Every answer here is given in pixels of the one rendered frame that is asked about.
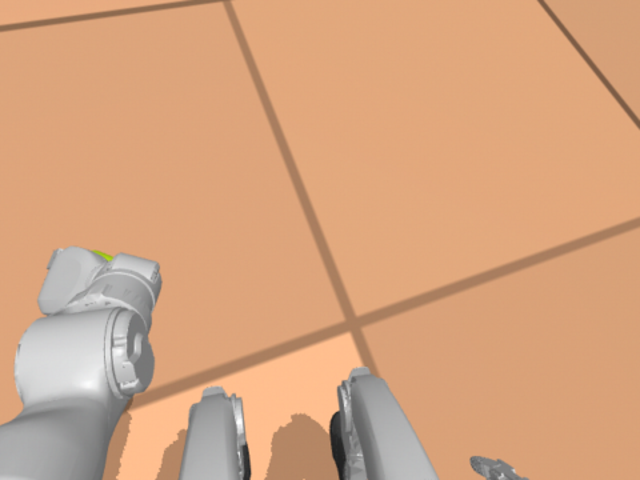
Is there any left robot arm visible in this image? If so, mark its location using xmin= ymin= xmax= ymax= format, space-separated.
xmin=0 ymin=253 xmax=162 ymax=480

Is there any right robot foot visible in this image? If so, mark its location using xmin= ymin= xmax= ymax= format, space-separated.
xmin=330 ymin=411 xmax=346 ymax=480

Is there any left robot hand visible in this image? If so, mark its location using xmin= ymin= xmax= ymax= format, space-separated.
xmin=37 ymin=246 xmax=109 ymax=316

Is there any can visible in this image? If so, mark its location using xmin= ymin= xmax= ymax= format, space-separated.
xmin=92 ymin=250 xmax=114 ymax=261

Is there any right robot hand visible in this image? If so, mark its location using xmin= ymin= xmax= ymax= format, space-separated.
xmin=470 ymin=456 xmax=530 ymax=480

